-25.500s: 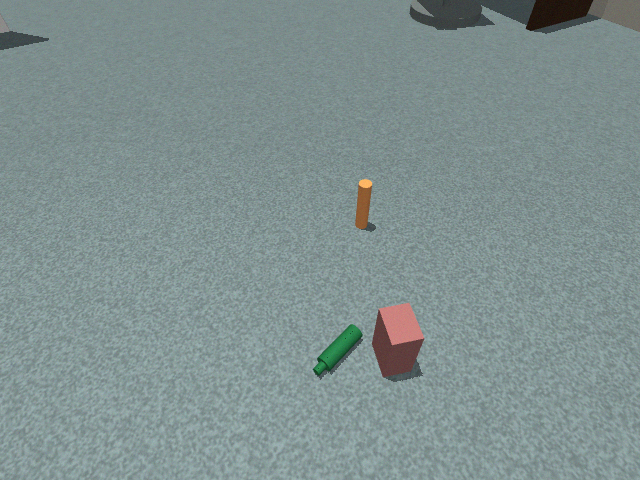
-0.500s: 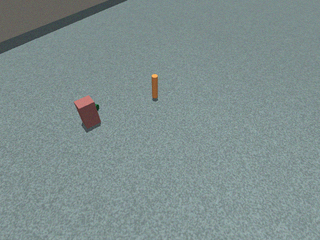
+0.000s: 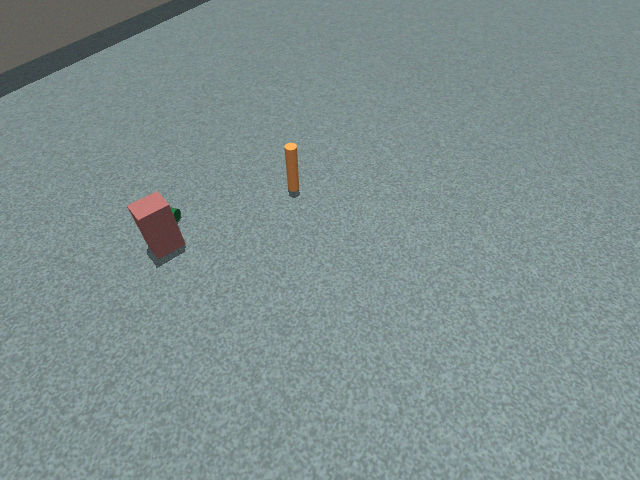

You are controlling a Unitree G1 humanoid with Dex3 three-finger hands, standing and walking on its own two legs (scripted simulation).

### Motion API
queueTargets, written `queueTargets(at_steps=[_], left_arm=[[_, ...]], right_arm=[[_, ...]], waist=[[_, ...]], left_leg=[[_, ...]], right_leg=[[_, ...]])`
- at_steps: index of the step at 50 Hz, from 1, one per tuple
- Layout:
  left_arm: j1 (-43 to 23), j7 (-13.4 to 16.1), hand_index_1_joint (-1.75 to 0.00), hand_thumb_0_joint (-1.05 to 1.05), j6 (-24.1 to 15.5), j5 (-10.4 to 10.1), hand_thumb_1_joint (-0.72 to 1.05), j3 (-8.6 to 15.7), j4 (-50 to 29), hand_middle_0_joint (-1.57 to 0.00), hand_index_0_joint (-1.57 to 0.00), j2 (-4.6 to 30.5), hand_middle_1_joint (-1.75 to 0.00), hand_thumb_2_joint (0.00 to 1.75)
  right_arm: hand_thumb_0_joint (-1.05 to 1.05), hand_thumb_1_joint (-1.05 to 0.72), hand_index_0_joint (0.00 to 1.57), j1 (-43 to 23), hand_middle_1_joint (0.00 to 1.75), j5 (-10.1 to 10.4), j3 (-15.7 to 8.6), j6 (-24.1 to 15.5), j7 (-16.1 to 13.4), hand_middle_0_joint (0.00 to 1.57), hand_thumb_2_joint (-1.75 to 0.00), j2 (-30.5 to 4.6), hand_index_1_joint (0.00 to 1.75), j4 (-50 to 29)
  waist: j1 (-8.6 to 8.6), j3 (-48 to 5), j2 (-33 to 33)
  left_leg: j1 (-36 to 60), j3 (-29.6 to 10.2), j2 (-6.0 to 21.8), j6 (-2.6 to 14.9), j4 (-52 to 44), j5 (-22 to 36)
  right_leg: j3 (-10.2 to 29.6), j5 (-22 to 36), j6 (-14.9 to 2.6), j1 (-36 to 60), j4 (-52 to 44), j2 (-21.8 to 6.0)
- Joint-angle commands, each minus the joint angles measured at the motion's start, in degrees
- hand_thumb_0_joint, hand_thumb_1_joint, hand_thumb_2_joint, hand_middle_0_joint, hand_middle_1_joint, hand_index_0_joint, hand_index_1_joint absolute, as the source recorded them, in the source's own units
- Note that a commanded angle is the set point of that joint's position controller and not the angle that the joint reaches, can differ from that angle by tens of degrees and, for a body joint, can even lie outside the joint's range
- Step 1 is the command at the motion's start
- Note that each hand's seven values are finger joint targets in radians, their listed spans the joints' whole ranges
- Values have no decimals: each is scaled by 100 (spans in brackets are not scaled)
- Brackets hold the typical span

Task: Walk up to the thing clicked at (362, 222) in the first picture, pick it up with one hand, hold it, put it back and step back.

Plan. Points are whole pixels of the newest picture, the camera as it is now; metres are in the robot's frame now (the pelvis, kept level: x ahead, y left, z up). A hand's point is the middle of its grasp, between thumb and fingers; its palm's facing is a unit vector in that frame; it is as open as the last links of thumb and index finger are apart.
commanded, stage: stand
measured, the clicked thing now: (292, 168) +1.44 +0.17 -0.66
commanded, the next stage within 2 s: none
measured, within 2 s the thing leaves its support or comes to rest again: neither
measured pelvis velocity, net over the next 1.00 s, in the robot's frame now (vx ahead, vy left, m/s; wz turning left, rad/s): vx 0.00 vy -0.01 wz -0.02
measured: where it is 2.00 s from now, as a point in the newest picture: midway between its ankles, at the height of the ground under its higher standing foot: outside the picture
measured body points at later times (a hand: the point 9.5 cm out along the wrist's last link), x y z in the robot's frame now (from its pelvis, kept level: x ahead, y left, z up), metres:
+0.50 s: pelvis +0.00 -0.01 +0.00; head +0.01 -0.01 +0.45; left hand +0.09 +0.29 -0.13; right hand +0.09 -0.31 -0.13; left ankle +0.01 +0.14 -0.75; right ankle -0.01 -0.13 -0.75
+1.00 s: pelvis +0.00 -0.01 +0.00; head +0.01 -0.01 +0.45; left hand +0.08 +0.29 -0.13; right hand +0.07 -0.31 -0.14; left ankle +0.01 +0.14 -0.75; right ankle -0.01 -0.13 -0.75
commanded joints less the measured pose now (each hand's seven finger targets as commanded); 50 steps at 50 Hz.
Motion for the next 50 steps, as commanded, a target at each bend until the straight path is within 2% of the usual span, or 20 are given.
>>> queueTargets(at_steps=[1,3,5,10,13,15,17,19,21,26,27,37,40,44,45,47,49,50], left_arm=[[-197,73,-30,0,-112,-2,90,249,-356,-20,-20,1248,-30,90],[-198,69,-30,0,-103,3,90,243,-355,-20,-20,1200,-30,90],[-208,61,-30,0,-99,6,90,242,-371,-20,-20,1214,-30,90],[-183,73,-30,0,-102,16,90,253,-386,-20,-20,1220,-30,90],[-216,65,-30,0,-108,10,90,254,-421,-20,-20,1198,-30,90],[-194,77,-30,0,-116,17,90,258,-423,-20,-20,1225,-30,90],[-235,76,-30,0,-109,16,90,267,-423,-20,-20,1243,-30,90],[-222,75,-30,0,-108,17,90,259,-427,-20,-20,1232,-30,90],[-246,69,-30,0,-102,24,90,263,-452,-20,-20,1265,-30,90],[-210,63,-30,0,-107,26,90,258,-458,-20,-20,1248,-30,90],[-213,55,-30,0,-99,17,90,257,-453,-20,-20,1253,-30,90],[-147,60,-30,0,-103,22,90,247,-483,-20,-20,1265,-30,90],[-134,52,-30,0,-97,16,90,236,-472,-20,-20,1255,-30,90],[-71,41,-30,0,-95,22,90,221,-450,-20,-20,1254,-30,90],[-104,48,-30,0,-98,33,90,222,-464,-20,-20,1272,-30,90],[-103,48,-30,0,-96,31,90,230,-469,-20,-20,1274,-30,90],[-103,53,-30,0,-98,45,90,221,-477,-20,-20,1274,-30,90],[-114,43,-30,0,-109,22,90,217,-471,-20,-20,1259,-30,90]], right_arm=[[0,-90,20,-234,30,3,-200,-138,-99,20,-90,-1233,30,-329],[0,-90,20,-293,30,-3,-199,-124,-98,20,-90,-1240,30,-337],[0,-90,20,-228,30,5,-184,-128,-92,20,-90,-1230,30,-334],[0,-90,20,-239,30,-3,-179,-135,-96,20,-90,-1202,30,-346],[0,-90,20,-203,30,-8,-182,-136,-96,20,-90,-1264,30,-341],[0,-90,20,-193,30,-5,-183,-129,-93,20,-90,-1243,30,-357],[0,-90,20,-169,30,-5,-167,-121,-96,20,-90,-1218,30,-353],[0,-90,20,-165,30,-6,-168,-115,-90,20,-90,-1213,30,-359],[0,-90,20,-124,30,-16,-165,-114,-82,20,-90,-1207,30,-352],[0,-90,20,-118,30,-17,-166,-130,-84,20,-90,-1256,30,-358],[0,-90,20,-115,30,-18,-145,-130,-83,20,-90,-1221,30,-349],[0,-90,20,-38,30,-17,-141,-137,-97,20,-90,-1241,30,-381],[0,-90,20,-18,30,-17,-130,-140,-100,20,-90,-1256,30,-367],[0,-90,20,-8,30,-18,-118,-142,-91,20,-90,-1271,30,-354],[0,-90,20,-4,30,-14,-119,-142,-87,20,-90,-1249,30,-362],[0,-90,20,23,30,-28,-123,-134,-87,20,-90,-1290,30,-354],[0,-90,20,-21,30,-22,-138,-135,-86,20,-90,-1289,30,-395],[0,-90,20,62,30,-25,-120,-139,-88,20,-90,-1288,30,-366]], waist=[[-11,-839,58],[6,-724,99],[-27,-741,79],[-4,-824,35],[-25,-764,103],[-25,-792,35],[-55,-649,1],[-40,-627,-37],[-56,-512,-11],[-45,-651,100],[-53,-590,109],[-41,-718,24],[-42,-659,82],[-31,-475,91],[-46,-504,42],[-47,-506,109],[-50,-576,54],[-60,-567,62]], left_leg=[[12,-318,615,177,-150,1544],[-75,-319,605,183,-179,1284],[2,-298,606,153,-208,1268],[99,-282,646,148,-169,1527],[45,-261,635,148,-202,1342],[47,-249,641,153,-158,1477],[38,-244,616,145,-212,1167],[-30,-262,623,149,-210,1121],[-27,-239,600,133,-260,888],[4,-258,646,164,-245,1021],[18,-239,625,161,-281,887],[49,-211,656,155,-223,1201],[40,-223,661,150,-257,1158],[43,-236,652,162,-326,807],[83,-245,670,161,-301,885],[-6,-223,647,179,-317,641],[50,-244,664,171,-283,916],[4,-217,662,178,-288,868]], right_leg=[[534,977,-170,521,-188,-619],[540,712,-160,472,-259,-613],[566,706,-174,399,-273,-618],[539,1040,-161,498,-216,-623],[571,907,-164,468,-279,-618],[557,1192,-149,541,-243,-636],[589,855,-151,362,-334,-622],[583,819,-152,437,-367,-619],[608,434,-161,247,-439,-591],[631,648,-163,367,-373,-592],[639,474,-162,248,-398,-584],[626,901,-184,410,-295,-587],[638,783,-191,383,-308,-573],[651,379,-176,131,-387,-552],[664,435,-181,138,-388,-559],[679,243,-167,136,-421,-557],[645,485,-176,194,-368,-548],[699,526,-172,240,-385,-577]])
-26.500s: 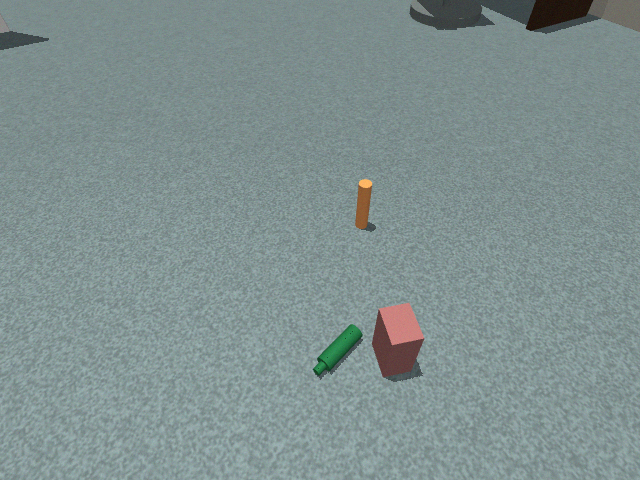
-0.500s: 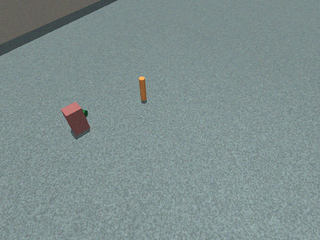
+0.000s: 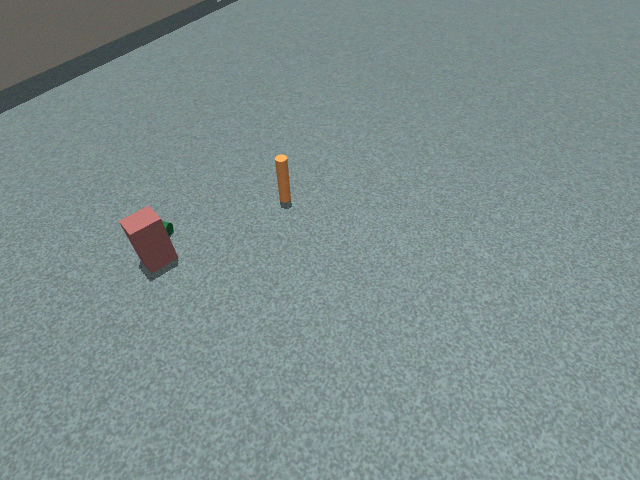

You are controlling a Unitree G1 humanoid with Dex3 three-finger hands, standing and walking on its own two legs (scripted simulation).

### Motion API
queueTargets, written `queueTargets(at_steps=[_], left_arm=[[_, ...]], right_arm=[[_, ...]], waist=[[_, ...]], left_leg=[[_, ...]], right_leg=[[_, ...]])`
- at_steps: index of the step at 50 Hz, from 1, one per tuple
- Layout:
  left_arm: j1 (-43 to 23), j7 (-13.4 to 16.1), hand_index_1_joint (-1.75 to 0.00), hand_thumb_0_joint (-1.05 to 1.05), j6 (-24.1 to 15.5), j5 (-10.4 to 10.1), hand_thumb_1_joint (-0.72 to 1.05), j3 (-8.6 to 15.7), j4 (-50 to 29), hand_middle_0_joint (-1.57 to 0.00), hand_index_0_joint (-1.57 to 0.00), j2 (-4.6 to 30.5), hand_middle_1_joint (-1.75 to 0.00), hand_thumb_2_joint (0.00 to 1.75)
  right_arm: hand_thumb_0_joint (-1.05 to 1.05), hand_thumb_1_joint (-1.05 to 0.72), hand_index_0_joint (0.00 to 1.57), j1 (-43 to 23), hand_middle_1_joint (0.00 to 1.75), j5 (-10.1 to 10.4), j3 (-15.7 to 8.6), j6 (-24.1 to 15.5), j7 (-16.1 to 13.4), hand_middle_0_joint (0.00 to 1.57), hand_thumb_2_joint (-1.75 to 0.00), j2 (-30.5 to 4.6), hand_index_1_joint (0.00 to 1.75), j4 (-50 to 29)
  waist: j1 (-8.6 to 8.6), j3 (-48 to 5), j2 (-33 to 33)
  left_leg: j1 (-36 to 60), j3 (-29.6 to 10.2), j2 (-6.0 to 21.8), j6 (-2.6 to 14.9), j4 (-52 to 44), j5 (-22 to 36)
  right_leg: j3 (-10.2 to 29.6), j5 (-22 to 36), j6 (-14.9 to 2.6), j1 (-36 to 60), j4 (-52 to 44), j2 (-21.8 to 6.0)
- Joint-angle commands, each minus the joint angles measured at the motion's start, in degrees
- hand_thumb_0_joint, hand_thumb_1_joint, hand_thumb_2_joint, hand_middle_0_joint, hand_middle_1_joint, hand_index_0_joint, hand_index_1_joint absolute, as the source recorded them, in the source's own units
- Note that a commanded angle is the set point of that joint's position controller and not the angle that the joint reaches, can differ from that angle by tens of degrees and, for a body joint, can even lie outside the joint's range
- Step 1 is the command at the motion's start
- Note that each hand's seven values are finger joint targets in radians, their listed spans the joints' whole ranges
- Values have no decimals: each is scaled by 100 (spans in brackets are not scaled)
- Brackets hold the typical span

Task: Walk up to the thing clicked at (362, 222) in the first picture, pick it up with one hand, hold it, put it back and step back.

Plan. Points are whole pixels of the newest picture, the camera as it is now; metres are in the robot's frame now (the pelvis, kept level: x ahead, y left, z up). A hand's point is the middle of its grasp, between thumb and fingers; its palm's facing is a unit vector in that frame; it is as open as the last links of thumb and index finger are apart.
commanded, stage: stand
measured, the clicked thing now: (283, 179) +1.44 +0.21 -0.67
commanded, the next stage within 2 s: none
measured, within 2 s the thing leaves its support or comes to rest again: neither
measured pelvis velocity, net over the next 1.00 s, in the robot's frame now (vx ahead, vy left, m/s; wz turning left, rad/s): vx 0.01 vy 0.00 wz -0.01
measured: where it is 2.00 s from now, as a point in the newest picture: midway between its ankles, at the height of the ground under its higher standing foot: outside the picture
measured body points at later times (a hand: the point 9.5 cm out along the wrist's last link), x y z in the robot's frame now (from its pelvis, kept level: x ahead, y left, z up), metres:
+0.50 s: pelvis +0.01 +0.00 +0.00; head +0.02 +0.00 +0.45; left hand +0.08 +0.30 -0.13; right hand +0.08 -0.30 -0.14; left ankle +0.00 +0.15 -0.75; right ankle -0.01 -0.11 -0.75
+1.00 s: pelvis +0.01 +0.00 +0.00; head +0.02 +0.00 +0.45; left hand +0.08 +0.30 -0.13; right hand +0.08 -0.30 -0.14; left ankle +0.00 +0.15 -0.75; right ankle -0.01 -0.11 -0.75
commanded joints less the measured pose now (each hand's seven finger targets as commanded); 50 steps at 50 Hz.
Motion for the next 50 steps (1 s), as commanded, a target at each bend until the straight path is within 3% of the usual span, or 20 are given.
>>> queueTargets(at_steps=[1,5,6,9,11,14,19,29,50], left_arm=[[-195,63,-30,0,-129,16,90,229,-360,-20,-20,1257,-30,90],[-201,64,-30,0,-130,7,90,236,-354,-20,-20,1277,-30,90],[-175,69,-30,0,-138,6,90,235,-353,-20,-20,1268,-30,90],[-168,72,-30,0,-147,7,90,232,-358,-20,-20,1274,-30,90],[-227,70,-30,0,-131,3,90,244,-374,-20,-20,1294,-30,90],[-179,66,-30,0,-118,-1,90,234,-355,-20,-20,1257,-30,90],[-187,64,-30,0,-111,15,90,236,-356,-20,-20,1277,-30,90],[-153,77,-30,0,-116,3,90,239,-358,-20,-20,1275,-30,90],[-172,61,-30,0,-112,2,90,233,-371,-20,-20,1248,-30,90]], right_arm=[[0,-90,20,-205,30,-1,-204,-112,-79,20,-90,-1226,30,-338],[0,-90,20,-152,30,3,-195,-109,-76,20,-90,-1205,30,-332],[0,-90,20,-185,30,-2,-202,-112,-74,20,-90,-1225,30,-363],[0,-90,20,-164,30,2,-200,-106,-79,20,-90,-1238,30,-357],[0,-90,20,-136,30,-9,-185,-108,-89,20,-90,-1221,30,-355],[0,-90,20,-143,30,2,-189,-115,-95,20,-90,-1245,30,-362],[0,-90,20,-169,30,7,-185,-116,-97,20,-90,-1228,30,-355],[0,-90,20,-128,30,5,-178,-108,-108,20,-90,-1231,30,-394],[0,-90,20,-74,30,-3,-170,-116,-111,20,-90,-1278,30,-420]], waist=[[-3,-456,-32],[-16,-405,-49],[3,-534,-61],[-9,-548,-36],[-20,-458,18],[7,-532,72],[-3,-457,27],[1,-560,-33],[-25,-484,78]], left_leg=[[-110,-304,516,273,-161,936],[-144,-299,500,268,-183,788],[-96,-275,513,284,-106,982],[-57,-261,505,278,-83,1070],[-105,-271,514,259,-158,1014],[-49,-282,546,265,-130,1196],[-44,-301,529,248,-165,1034],[35,-254,548,270,-89,1298],[60,-201,556,271,-132,1091]], right_leg=[[571,609,-69,209,-317,-695],[598,463,-72,208,-357,-705],[596,796,-67,327,-314,-727],[599,992,-59,341,-294,-735],[573,739,-71,246,-265,-705],[570,840,-90,338,-232,-710],[571,666,-91,233,-272,-693],[575,1090,-95,389,-211,-718],[646,910,-100,307,-264,-707]])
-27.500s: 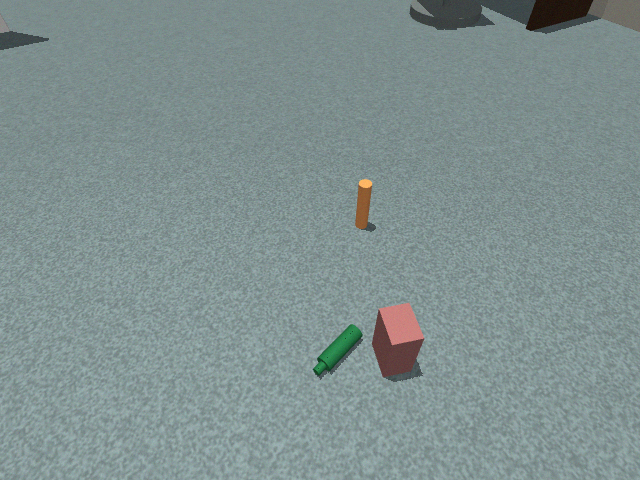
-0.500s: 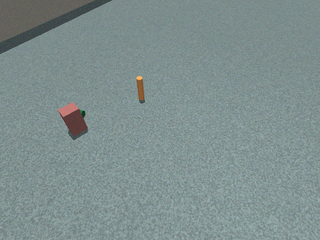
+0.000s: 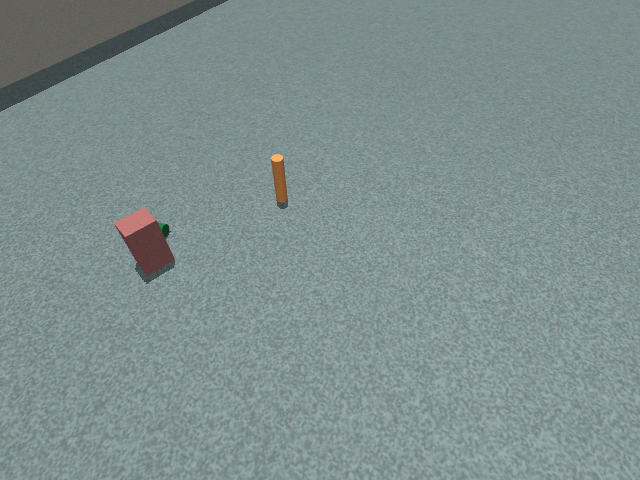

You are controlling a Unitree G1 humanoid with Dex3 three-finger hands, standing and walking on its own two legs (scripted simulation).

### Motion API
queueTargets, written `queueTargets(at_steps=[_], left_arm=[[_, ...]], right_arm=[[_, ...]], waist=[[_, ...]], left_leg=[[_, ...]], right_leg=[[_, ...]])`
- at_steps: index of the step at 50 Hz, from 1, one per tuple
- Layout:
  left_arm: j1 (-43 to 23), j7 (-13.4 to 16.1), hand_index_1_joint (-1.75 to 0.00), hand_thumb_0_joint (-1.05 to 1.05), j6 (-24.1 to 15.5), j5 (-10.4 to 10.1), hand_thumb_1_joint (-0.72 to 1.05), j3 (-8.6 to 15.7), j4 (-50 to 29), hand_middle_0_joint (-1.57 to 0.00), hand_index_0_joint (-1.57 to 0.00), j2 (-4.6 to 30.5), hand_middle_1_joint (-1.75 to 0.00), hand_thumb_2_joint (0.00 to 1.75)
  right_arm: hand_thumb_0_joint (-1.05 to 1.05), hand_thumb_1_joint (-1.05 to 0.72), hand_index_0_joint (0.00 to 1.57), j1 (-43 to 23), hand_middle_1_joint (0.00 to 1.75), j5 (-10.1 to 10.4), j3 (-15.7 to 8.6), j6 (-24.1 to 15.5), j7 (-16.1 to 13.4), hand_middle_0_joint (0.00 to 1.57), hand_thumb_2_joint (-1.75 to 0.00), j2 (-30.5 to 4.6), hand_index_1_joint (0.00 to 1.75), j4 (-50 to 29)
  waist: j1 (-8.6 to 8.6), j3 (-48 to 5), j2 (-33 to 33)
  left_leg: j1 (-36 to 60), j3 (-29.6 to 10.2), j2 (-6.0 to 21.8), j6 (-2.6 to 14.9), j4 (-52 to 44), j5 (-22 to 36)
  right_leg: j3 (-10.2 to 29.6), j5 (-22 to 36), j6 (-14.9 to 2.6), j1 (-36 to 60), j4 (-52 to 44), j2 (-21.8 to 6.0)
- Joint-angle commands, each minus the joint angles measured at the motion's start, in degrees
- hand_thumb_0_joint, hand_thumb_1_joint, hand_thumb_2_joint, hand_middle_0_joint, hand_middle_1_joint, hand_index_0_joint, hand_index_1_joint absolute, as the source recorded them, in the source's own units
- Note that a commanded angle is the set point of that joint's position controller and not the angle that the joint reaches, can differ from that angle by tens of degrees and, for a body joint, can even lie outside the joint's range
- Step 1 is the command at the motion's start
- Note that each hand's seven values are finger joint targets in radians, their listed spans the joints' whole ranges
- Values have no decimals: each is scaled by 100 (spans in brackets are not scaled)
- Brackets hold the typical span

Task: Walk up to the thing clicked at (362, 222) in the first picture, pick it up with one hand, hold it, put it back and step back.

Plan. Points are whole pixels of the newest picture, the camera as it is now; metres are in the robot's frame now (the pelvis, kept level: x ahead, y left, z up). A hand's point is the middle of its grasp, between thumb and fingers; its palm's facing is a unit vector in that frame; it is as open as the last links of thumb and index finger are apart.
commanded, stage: stand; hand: left
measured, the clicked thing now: (279, 179) +1.43 +0.23 -0.67
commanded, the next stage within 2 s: walk up in 1.48 s
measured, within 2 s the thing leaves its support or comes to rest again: neither
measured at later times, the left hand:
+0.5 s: hand out of the picture +0.07 +0.25 -0.16, palm faces -0.02 -0.94 -0.35, open 7.3 cm
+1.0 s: hand out of the picture +0.08 +0.25 -0.16, palm faces -0.03 -0.94 -0.35, open 7.3 cm
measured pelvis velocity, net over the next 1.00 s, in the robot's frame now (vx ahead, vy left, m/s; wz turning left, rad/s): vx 0.00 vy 0.00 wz -0.01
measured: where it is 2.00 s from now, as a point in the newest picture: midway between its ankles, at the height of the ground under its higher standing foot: outside the picture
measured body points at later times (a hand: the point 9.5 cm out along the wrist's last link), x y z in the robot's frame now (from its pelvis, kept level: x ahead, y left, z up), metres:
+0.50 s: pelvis +0.00 +0.00 +0.00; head +0.02 +0.00 +0.45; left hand +0.07 +0.30 -0.13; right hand +0.07 -0.30 -0.14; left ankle -0.01 +0.15 -0.75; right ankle -0.02 -0.11 -0.75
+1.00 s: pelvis +0.00 +0.00 +0.00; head +0.02 +0.00 +0.45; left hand +0.08 +0.30 -0.13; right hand +0.07 -0.30 -0.14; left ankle -0.01 +0.15 -0.75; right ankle -0.02 -0.11 -0.75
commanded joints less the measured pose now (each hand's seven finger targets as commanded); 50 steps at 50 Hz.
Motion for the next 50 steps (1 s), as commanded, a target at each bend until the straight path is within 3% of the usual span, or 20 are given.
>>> queueTargets(at_steps=[1,7,16,21,33,44,47,50], left_arm=[[-191,60,-30,0,-113,15,90,248,-346,-20,-20,1259,-30,90],[-133,63,-30,0,-117,28,90,245,-342,-20,-20,1265,-30,90],[-148,57,-30,0,-104,16,90,257,-329,-20,-20,1275,-30,90],[-149,62,-30,0,-118,19,90,242,-357,-20,-20,1252,-30,90],[-147,67,-30,0,-107,15,90,244,-352,-20,-20,1269,-30,90],[-101,83,-30,0,-129,12,90,234,-376,-20,-20,1274,-30,90],[-117,78,-30,0,-121,26,90,235,-375,-20,-20,1261,-30,90],[-127,75,-30,0,-116,18,90,240,-369,-20,-20,1267,-30,90]], right_arm=[[0,-90,20,-161,30,-7,-209,-116,-80,20,-90,-1214,30,-312],[0,-90,20,-176,30,5,-222,-114,-84,20,-90,-1245,30,-339],[0,-90,20,-100,30,-5,-209,-110,-76,20,-90,-1210,30,-317],[0,-90,20,-96,30,-8,-217,-114,-80,20,-90,-1242,30,-329],[0,-90,20,-34,30,-11,-218,-103,-85,20,-90,-1231,30,-339],[0,-90,20,-56,30,-13,-211,-107,-82,20,-90,-1194,30,-381],[0,-90,20,-58,30,-20,-215,-107,-91,20,-90,-1224,30,-376],[0,-90,20,-88,30,-5,-212,-111,-89,20,-90,-1204,30,-388]], waist=[[-6,-456,26],[14,-558,9],[-18,-391,12],[-5,-519,32],[-15,-505,-37],[-8,-580,-59],[-17,-496,52],[-1,-503,28]], left_leg=[[-112,-292,517,260,-149,1152],[-17,-282,532,295,-92,1242],[-106,-281,518,266,-154,889],[-56,-262,541,272,-87,1188],[-74,-231,532,267,-83,1082],[36,-188,547,276,-30,1393],[34,-192,571,289,-62,1203],[37,-210,565,295,-92,1290]], right_leg=[[560,936,-92,190,-249,-716],[571,1072,-87,246,-241,-728],[607,663,-98,80,-304,-697],[611,1063,-111,196,-227,-719],[623,991,-112,220,-239,-712],[609,1513,-90,262,-180,-714],[643,1201,-106,152,-219,-716],[622,1237,-117,201,-196,-698]])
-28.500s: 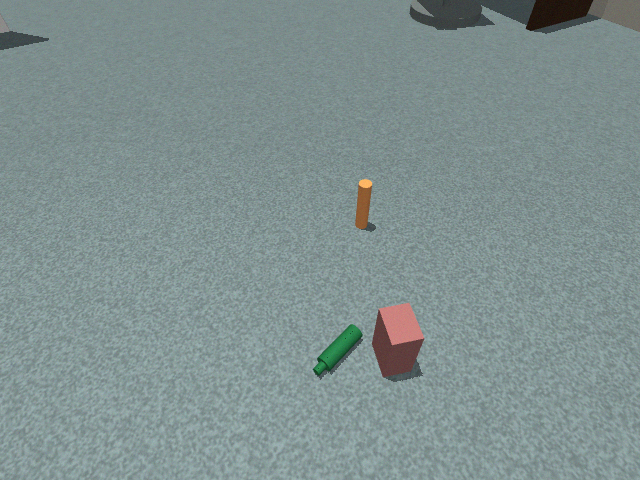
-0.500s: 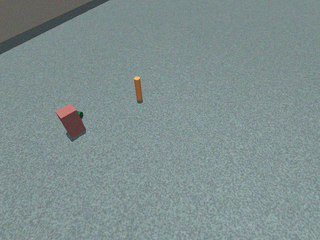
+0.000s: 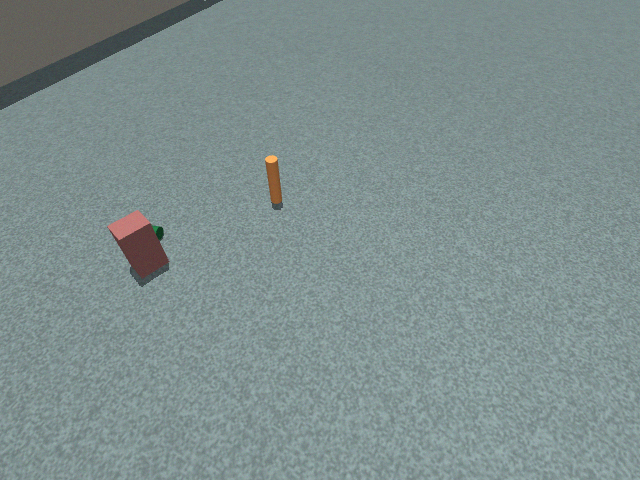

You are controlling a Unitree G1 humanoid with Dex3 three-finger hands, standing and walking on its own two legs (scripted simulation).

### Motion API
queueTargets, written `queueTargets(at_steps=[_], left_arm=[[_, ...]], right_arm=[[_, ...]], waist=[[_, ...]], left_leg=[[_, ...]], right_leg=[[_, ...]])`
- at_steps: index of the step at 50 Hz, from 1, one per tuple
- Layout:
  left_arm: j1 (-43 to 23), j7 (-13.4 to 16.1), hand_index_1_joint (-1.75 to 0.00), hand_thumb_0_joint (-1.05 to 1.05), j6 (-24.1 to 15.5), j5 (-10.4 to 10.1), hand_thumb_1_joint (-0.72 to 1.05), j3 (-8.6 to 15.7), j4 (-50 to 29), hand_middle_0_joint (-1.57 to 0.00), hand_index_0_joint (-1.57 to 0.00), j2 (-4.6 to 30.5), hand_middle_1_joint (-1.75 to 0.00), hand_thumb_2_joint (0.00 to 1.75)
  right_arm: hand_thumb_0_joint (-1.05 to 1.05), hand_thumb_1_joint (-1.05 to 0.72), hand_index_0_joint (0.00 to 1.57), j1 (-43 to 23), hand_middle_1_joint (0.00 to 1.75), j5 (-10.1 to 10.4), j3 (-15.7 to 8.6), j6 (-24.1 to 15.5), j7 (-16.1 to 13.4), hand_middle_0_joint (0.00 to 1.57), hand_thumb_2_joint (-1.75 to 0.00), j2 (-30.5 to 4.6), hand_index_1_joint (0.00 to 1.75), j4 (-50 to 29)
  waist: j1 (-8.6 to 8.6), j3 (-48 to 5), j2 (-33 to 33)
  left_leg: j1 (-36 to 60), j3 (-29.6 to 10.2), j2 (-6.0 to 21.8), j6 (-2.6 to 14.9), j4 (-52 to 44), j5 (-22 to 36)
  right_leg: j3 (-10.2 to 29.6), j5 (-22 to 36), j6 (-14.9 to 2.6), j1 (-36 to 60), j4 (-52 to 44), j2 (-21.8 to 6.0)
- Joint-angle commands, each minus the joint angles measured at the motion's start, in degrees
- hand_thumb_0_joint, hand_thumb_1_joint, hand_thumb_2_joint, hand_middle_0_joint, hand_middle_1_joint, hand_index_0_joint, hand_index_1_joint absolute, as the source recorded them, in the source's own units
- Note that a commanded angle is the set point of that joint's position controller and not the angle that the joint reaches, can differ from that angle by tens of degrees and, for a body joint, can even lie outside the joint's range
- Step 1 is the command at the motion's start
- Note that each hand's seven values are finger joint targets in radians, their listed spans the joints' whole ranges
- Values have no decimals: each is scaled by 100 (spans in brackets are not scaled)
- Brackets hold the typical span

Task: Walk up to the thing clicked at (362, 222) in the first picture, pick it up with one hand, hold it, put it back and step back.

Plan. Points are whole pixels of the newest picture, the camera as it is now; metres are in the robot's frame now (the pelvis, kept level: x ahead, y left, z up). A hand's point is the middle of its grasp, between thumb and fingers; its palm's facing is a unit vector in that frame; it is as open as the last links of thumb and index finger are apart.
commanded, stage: stand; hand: left
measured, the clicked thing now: (274, 180) +1.42 +0.25 -0.66
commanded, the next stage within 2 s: walk up in 0.48 s
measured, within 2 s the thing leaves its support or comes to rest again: neither
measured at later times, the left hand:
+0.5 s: hand out of the picture +0.07 +0.26 -0.16, palm faces -0.02 -0.94 -0.34, open 7.3 cm
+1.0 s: hand out of the picture +0.17 +0.37 -0.17, palm faces +0.01 -0.95 -0.33, open 7.4 cm
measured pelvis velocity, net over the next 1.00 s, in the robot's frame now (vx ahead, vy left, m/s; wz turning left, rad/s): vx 0.13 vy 0.08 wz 0.03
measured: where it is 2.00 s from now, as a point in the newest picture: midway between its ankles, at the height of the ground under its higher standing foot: (320, 358)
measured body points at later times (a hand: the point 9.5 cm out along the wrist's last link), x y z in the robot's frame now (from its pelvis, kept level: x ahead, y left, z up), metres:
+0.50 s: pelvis +0.00 +0.00 +0.00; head +0.01 +0.00 +0.45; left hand +0.07 +0.31 -0.13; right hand +0.07 -0.30 -0.14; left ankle -0.01 +0.15 -0.75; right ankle -0.02 -0.11 -0.75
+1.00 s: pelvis +0.13 +0.08 -0.01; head +0.13 +0.11 +0.44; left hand +0.17 +0.42 -0.14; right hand +0.19 -0.25 -0.10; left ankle +0.14 +0.19 -0.75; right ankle +0.17 -0.07 -0.69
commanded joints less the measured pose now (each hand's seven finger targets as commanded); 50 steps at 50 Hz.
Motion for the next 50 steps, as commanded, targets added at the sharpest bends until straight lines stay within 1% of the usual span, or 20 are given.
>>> queueTargets(at_steps=[1,5,23,24,25,26,27,28,32,35,37,38,39,40,41,42,44,45,46,50], left_arm=[[-142,58,-30,0,-106,8,90,258,-323,-20,-20,1283,-30,90],[-134,49,-30,0,-107,7,90,264,-310,-20,-20,1269,-30,90],[-117,54,-30,0,-114,15,90,260,-311,-20,-20,1290,-30,90],[259,-119,-30,0,-220,110,90,713,-608,-20,-20,1905,-30,90],[434,-178,-30,0,-224,164,90,752,-547,-20,-20,1885,-30,90],[613,-202,-30,0,-237,189,90,832,-580,-20,-20,1995,-30,90],[776,-194,-30,0,-279,207,90,911,-667,-20,-20,2155,-30,90],[770,-201,-30,0,-343,220,90,905,-806,-20,-20,2132,-30,90],[208,-233,-30,0,-403,225,90,898,-1139,-20,-20,2049,-30,90],[74,-310,-30,0,-378,212,90,869,-1329,-20,-20,1998,-30,90],[-263,-349,-30,0,-336,199,90,847,-1472,-20,-20,1981,-30,90],[-139,-355,-30,0,-309,193,90,790,-1490,-20,-20,1765,-30,90],[160,-359,-30,0,-276,238,90,663,-1494,-20,-20,1410,-30,90],[313,-352,-30,0,-272,145,90,524,-1603,-20,-20,984,-30,90],[300,-293,-30,0,-232,116,90,618,-1581,-20,-20,1509,-30,90],[391,-272,-30,0,-239,70,90,614,-1502,-20,-20,1768,-30,90],[1075,-313,-30,0,-216,-33,90,668,-1102,-20,-20,1824,-30,90],[1169,-337,-30,0,-217,-11,90,687,-1002,-20,-20,1861,-30,90],[1161,-382,-30,0,-204,6,90,698,-1004,-20,-20,1776,-30,90],[750,-502,-30,0,-173,99,90,686,-1269,-20,-20,1665,-30,90]], right_arm=[[0,-90,20,-134,30,4,-214,-110,-80,20,-90,-1198,30,-310],[0,-90,20,-117,30,2,-212,-103,-71,20,-90,-1187,30,-311],[0,-90,20,-106,30,-3,-222,-108,-73,20,-90,-1206,30,-323],[0,-90,20,191,30,-67,-634,-233,71,20,-90,-1690,30,-634],[0,-90,20,-41,30,-132,-655,-225,146,20,-90,-1673,30,-702],[0,-90,20,-493,30,-151,-653,-205,189,20,-90,-1515,30,-921],[0,-90,20,-864,30,-195,-649,-184,216,20,-90,-1385,30,-1163],[0,-90,20,-908,30,-213,-669,-208,238,20,-90,-1371,30,-1212],[0,-90,20,-115,30,-120,-812,-297,419,20,-90,-1500,30,-1096],[0,-90,20,-40,30,-153,-876,-310,502,20,-90,-1390,30,-1159],[0,-90,20,819,30,-143,-964,-323,472,20,-90,-1397,30,-968],[0,-90,20,1288,30,-167,-1060,-347,424,20,-90,-1569,30,-794],[0,-90,20,2047,30,-189,-1207,-383,338,20,-90,-1915,30,-598],[0,-90,20,2533,30,-259,-1296,-423,235,20,-90,-2564,30,-661],[0,-90,20,1744,30,-103,-1247,-437,252,20,-90,-2695,30,-1009],[0,-90,20,1159,30,-17,-1188,-447,234,20,-90,-2563,30,-1209],[0,-90,20,479,30,-40,-1005,-506,230,20,-90,-2074,30,-1503],[0,-90,20,509,30,-33,-938,-540,219,20,-90,-1921,30,-1508],[0,-90,20,647,30,-31,-922,-559,225,20,-90,-1892,30,-1485],[0,-90,20,822,30,-34,-962,-623,232,20,-90,-1972,30,-1577]], waist=[[3,-470,10],[-4,-343,-2],[-1,-460,-12],[84,-1118,-180],[265,-633,-191],[465,-52,-530],[718,423,-1025],[733,637,-708],[217,288,-890],[105,292,-938],[-392,93,-689],[-581,-194,-60],[-929,-631,1019],[-1099,-587,2447],[-783,-400,1348],[-428,47,658],[75,196,540],[71,223,700],[14,201,818],[-91,416,750]], left_leg=[[-18,-295,505,294,-144,1300],[-127,-307,484,306,-202,971],[1,-294,511,322,-134,1145],[-184,-215,208,772,561,-1544],[-1256,-118,129,782,874,-2374],[-2406,294,-83,629,1583,-2082],[-3486,418,-83,517,2842,-1776],[-3774,-5,164,461,3084,-1556],[-2829,-59,434,337,2673,-1338],[-1709,292,298,278,1898,-757],[-332,634,150,263,1360,77],[567,787,-64,321,1335,-87],[1790,357,60,495,1288,-882],[1749,-2555,1495,934,-298,-3457],[595,-4190,2143,1403,-1296,-4527],[4,-3688,2201,1466,-1236,-4156],[-348,-2000,1619,1327,-739,-3005],[-572,-1424,1354,1200,-761,-2528],[-653,-1197,1356,1283,-844,-2265],[-538,-747,1464,1520,-1058,-1949]], right_leg=[[538,1160,-95,182,-214,-729],[568,798,-82,110,-291,-729],[592,1049,-95,91,-222,-755],[472,-1803,-324,573,264,-534],[920,-2933,-514,561,92,-837],[1567,-3587,-814,731,-429,-1336],[2455,-3800,-1242,844,-1193,-2157],[2720,-3373,-1464,753,-1344,-2452],[1496,-2480,-1241,373,-1192,-1885],[675,-1923,-1017,-544,-813,-1456],[346,-2074,-889,-1362,-126,-1314],[17,-1765,-785,-1783,776,-1006],[-207,-1685,-643,-2644,2540,-709],[-56,-2491,-395,-3832,4593,334],[1006,-2131,-390,-3517,5032,218],[1301,-1565,-368,-3390,5164,-129],[1182,-947,-216,-3009,4690,-474],[1120,-693,-134,-2744,4330,-513],[941,-627,-33,-2572,4081,-510],[663,-357,160,-2685,3082,-652]])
